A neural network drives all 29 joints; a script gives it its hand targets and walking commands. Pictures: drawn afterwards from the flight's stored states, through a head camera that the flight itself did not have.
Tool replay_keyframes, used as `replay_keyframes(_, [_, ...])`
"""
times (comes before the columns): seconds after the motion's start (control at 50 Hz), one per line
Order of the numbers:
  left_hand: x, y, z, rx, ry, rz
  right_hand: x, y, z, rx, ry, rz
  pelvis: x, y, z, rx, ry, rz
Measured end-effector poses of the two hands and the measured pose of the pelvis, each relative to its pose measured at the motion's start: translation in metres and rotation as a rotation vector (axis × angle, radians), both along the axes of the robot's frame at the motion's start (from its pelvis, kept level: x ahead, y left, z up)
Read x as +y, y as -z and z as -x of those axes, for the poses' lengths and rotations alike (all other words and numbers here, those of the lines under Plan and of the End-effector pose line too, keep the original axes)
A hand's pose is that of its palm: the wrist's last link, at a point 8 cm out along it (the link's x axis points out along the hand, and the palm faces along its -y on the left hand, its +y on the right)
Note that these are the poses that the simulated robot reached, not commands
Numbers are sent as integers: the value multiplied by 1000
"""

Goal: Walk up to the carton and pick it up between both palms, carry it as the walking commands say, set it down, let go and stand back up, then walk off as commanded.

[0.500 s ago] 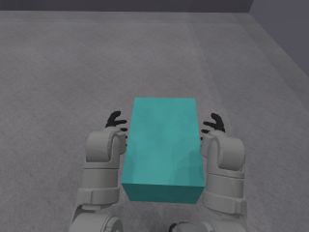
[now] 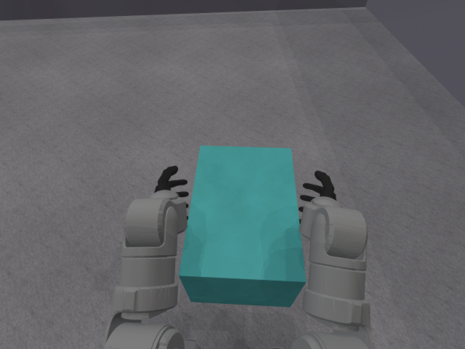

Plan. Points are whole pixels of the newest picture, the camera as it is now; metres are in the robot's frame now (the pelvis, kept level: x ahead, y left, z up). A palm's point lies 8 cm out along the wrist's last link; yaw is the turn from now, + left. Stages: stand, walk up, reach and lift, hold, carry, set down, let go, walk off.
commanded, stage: carry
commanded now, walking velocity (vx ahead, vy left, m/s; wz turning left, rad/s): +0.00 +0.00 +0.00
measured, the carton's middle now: (243, 222) +0.35 -0.01 +0.00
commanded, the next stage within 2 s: none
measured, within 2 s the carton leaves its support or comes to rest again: neither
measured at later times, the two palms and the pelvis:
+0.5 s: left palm (133, 271) +0.21 +0.13 +0.12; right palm (331, 274) +0.21 -0.12 +0.12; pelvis -0.10 +0.00 +0.00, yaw +1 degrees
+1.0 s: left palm (159, 312) +0.16 +0.09 +0.11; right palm (375, 328) +0.15 -0.16 +0.11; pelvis -0.16 -0.03 +0.01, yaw -1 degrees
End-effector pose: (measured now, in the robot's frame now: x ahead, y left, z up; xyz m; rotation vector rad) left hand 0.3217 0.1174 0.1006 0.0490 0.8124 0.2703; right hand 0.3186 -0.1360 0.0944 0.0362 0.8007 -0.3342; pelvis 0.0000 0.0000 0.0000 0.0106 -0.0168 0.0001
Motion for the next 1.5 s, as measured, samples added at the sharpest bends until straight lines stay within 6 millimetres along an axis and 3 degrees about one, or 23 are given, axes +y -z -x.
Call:
replay_keyframes(0.18, [24,-8,56,-27,-22,33,24,-18,49,-26,-36,48,12,-2,50,-19,-17,12])
replay_keyframes(0.3, [28,-19,84,-58,-21,34,28,-29,77,-55,-40,53,14,-3,73,-49,-15,18])
replay_keyframes(0.54, [10,-19,121,-54,-21,-2,10,-21,115,-47,-51,26,-3,3,105,-76,-22,-11])
replay_keyframes(0.68, [0,4,139,26,20,11,-1,-2,140,33,-25,40,-6,0,130,-28,-4,2])
replay_keyframes(0.76, [0,8,153,3,14,45,-1,-5,154,11,-34,78,-9,0,146,-34,-4,4])
replay_keyframes(0.9, [-13,-11,156,-40,9,21,-14,-16,157,-29,-48,65,-23,0,148,13,2,-3])
replay_keyframes(1.02, [-26,-13,164,-23,29,20,-26,-15,170,-13,-21,52,-28,-5,158,21,16,6])
replay_keyframes(1.2, [-14,-10,174,-21,30,37,-15,-18,180,-10,-21,68,-18,-5,167,15,14,22])
replay_keyframes(1.34, [1,-9,173,-24,23,45,0,-19,177,-10,-28,76,-6,-6,166,15,7,30])
replay_keyframes(1.5, [5,-10,173,-26,19,46,4,-19,177,-10,-32,76,-4,-6,166,16,5,30])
